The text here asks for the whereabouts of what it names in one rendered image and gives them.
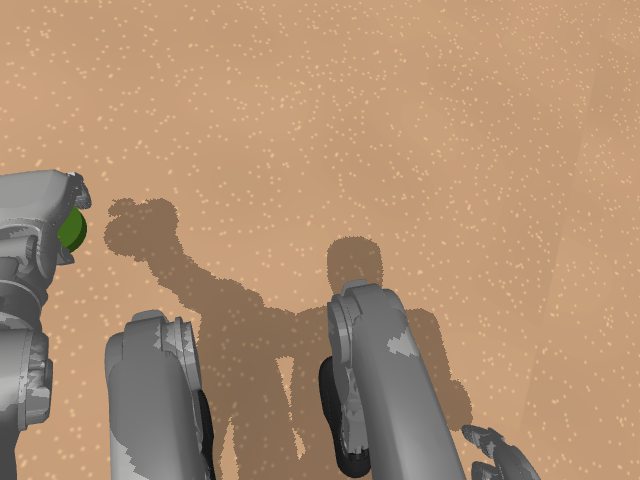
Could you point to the left robot arm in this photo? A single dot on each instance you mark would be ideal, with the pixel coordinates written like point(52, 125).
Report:
point(28, 257)

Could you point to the left robot foot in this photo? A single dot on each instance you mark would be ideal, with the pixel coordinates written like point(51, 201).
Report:
point(208, 436)

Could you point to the left robot hand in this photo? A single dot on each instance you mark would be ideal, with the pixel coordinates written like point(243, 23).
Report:
point(46, 196)

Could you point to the right robot foot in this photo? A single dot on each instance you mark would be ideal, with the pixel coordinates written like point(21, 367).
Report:
point(352, 465)

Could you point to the tin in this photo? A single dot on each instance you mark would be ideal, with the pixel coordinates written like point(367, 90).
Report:
point(73, 231)

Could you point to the right robot hand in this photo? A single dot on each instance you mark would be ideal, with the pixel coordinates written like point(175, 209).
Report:
point(510, 462)

